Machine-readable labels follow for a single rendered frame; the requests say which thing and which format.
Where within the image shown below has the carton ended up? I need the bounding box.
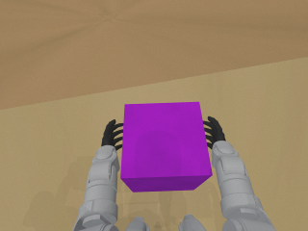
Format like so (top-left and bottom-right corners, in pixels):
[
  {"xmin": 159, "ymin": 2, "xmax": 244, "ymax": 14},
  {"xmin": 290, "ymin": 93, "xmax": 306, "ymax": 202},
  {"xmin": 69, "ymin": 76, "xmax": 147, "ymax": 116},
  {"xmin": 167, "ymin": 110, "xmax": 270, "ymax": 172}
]
[{"xmin": 120, "ymin": 101, "xmax": 213, "ymax": 193}]

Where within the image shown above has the left robot hand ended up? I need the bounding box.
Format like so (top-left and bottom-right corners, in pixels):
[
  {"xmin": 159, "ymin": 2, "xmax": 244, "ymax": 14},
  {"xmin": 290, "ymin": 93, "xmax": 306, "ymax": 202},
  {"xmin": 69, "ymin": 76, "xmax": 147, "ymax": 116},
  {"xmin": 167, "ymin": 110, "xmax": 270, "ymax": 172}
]
[{"xmin": 101, "ymin": 119, "xmax": 124, "ymax": 150}]

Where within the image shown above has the right robot upper arm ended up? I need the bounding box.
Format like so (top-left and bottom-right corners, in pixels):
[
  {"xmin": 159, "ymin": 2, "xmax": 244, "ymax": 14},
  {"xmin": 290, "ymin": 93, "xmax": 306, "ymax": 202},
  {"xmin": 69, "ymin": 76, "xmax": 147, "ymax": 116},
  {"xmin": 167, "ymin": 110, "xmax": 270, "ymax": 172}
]
[{"xmin": 221, "ymin": 217, "xmax": 276, "ymax": 231}]

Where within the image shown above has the left robot forearm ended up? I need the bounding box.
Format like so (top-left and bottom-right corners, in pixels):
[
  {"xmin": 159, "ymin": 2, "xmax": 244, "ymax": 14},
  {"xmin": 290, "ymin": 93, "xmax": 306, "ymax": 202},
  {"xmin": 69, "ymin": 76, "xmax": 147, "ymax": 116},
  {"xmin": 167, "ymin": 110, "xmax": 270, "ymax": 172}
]
[{"xmin": 72, "ymin": 145, "xmax": 120, "ymax": 231}]

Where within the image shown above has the right robot hand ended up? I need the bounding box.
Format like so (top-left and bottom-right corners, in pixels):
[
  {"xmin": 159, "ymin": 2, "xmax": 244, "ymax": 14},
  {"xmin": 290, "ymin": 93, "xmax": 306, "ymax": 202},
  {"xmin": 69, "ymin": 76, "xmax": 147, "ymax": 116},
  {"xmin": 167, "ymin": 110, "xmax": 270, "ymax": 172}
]
[{"xmin": 203, "ymin": 116, "xmax": 226, "ymax": 149}]

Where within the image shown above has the right robot forearm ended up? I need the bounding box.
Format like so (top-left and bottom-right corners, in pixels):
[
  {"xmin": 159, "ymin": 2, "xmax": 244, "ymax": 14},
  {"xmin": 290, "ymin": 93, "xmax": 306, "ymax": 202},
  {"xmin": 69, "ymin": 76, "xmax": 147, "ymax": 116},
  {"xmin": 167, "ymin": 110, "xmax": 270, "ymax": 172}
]
[{"xmin": 212, "ymin": 141, "xmax": 276, "ymax": 230}]

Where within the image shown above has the right robot shin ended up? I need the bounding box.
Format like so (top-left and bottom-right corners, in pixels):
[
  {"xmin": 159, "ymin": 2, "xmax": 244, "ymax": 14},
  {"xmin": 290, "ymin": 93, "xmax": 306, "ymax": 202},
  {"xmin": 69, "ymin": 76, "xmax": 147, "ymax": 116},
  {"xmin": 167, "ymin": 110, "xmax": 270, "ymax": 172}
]
[{"xmin": 183, "ymin": 214, "xmax": 193, "ymax": 221}]

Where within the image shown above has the robot left thigh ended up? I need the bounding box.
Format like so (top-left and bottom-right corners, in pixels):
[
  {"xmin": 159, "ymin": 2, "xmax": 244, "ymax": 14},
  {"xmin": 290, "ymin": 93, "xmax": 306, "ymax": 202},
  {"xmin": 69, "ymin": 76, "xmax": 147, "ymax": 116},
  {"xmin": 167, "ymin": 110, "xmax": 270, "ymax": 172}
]
[{"xmin": 125, "ymin": 220, "xmax": 150, "ymax": 231}]

